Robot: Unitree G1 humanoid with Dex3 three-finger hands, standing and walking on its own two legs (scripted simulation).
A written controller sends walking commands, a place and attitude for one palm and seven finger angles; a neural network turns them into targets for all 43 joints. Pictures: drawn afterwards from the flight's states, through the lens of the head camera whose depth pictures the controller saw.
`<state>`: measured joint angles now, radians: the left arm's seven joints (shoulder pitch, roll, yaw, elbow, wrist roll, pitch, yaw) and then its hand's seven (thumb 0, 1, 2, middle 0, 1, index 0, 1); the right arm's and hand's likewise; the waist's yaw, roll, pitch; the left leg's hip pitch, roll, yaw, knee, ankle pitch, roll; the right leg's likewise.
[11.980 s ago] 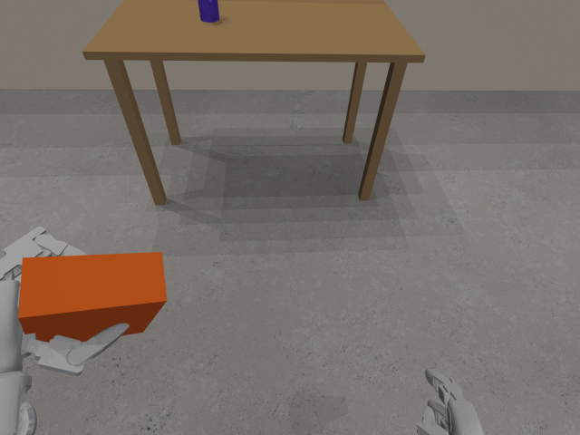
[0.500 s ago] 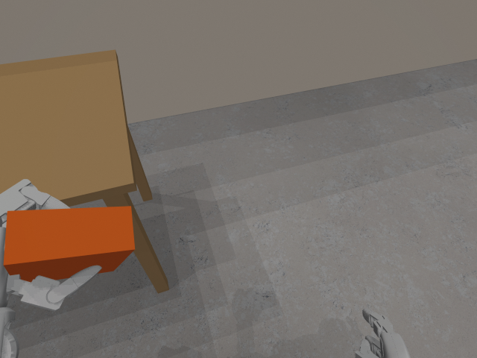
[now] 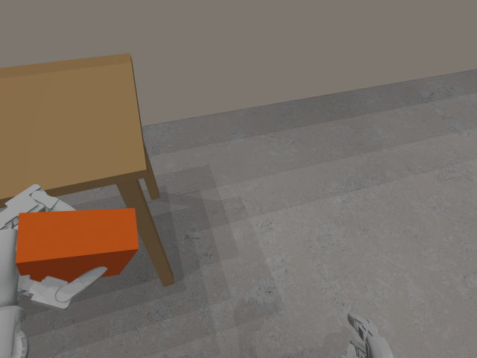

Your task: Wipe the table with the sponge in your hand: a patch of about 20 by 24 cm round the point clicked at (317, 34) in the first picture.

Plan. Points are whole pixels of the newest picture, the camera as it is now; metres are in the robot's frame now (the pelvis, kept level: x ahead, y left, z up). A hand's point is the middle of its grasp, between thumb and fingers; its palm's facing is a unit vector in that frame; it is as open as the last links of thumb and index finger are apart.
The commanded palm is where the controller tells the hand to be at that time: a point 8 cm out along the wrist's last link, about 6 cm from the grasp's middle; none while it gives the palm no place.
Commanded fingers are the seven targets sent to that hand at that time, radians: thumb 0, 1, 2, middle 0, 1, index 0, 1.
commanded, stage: come to a stop and stand still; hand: left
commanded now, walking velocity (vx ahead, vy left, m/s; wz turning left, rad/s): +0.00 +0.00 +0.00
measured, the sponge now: (94, 248) +0.22 +0.21 +0.14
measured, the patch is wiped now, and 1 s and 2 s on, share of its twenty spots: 0.00 0.00 0.00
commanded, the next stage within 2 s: look again from close up in 0.84 s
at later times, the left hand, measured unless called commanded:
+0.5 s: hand (46, 242) +0.21 +0.26 +0.16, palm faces +0.38 -0.82 -0.42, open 9.6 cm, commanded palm +0.16 +0.30 +0.18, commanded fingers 0.00 0.10 1.30 -1.20 -1.60 -1.20 -1.60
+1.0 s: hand (31, 206) +0.25 +0.29 +0.17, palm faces +0.41 -0.76 -0.50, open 9.6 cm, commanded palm +0.18 +0.30 +0.18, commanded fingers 0.00 0.10 1.30 -1.20 -1.60 -1.20 -1.60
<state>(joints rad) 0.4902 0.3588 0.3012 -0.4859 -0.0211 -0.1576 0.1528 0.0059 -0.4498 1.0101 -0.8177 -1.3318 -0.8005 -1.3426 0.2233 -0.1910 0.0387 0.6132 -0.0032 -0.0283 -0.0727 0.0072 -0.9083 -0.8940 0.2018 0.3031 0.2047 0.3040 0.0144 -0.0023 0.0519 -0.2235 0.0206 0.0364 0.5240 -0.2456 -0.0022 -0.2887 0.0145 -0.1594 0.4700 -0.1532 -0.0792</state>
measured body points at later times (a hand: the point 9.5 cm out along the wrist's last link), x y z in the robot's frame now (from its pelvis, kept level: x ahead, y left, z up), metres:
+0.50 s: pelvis +0.00 +0.02 +0.00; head +0.01 +0.02 +0.45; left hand +0.19 +0.30 +0.18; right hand +0.15 -0.21 -0.09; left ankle +0.02 +0.12 -0.73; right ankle +0.07 -0.06 -0.73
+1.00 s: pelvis +0.02 +0.02 +0.00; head +0.05 +0.03 +0.45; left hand +0.23 +0.33 +0.20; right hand +0.19 -0.20 -0.09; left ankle +0.02 +0.12 -0.73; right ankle +0.07 -0.06 -0.73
